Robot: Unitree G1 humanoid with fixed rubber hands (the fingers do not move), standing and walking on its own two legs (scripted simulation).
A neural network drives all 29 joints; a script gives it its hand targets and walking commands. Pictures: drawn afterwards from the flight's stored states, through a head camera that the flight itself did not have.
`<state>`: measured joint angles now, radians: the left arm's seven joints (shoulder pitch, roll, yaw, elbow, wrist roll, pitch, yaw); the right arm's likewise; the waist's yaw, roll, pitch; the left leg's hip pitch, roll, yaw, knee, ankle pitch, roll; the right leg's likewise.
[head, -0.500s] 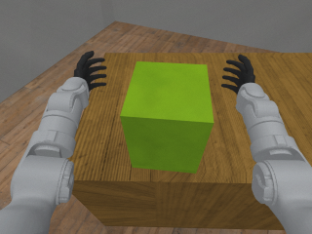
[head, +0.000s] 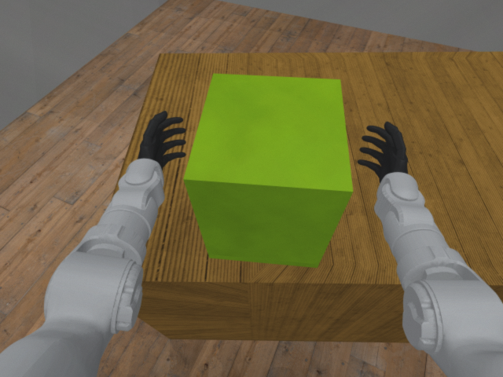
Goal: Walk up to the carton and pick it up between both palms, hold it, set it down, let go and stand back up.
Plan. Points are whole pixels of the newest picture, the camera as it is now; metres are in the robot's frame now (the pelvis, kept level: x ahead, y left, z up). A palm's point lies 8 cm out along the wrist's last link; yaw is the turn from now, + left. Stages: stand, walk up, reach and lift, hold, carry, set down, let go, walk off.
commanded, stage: reach and lift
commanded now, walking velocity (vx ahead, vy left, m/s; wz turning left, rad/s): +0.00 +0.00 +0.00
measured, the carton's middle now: (268, 177) +0.45 -0.03 +0.03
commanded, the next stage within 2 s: none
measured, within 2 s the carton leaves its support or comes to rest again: neither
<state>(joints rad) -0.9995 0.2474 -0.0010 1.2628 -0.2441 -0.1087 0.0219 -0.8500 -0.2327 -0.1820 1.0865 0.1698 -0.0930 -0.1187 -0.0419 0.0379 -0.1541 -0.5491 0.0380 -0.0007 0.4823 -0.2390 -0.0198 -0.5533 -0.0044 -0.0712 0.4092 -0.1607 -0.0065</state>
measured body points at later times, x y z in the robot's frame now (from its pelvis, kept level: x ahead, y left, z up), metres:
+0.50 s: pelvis +0.00 +0.00 +0.00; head +0.10 +0.00 +0.44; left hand +0.48 +0.12 +0.06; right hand +0.45 -0.21 +0.04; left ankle -0.02 +0.13 -0.74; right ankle +0.00 -0.12 -0.74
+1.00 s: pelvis +0.00 +0.00 +0.00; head +0.09 +0.00 +0.44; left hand +0.47 +0.11 +0.06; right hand +0.44 -0.19 +0.04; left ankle -0.02 +0.13 -0.74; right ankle +0.00 -0.12 -0.74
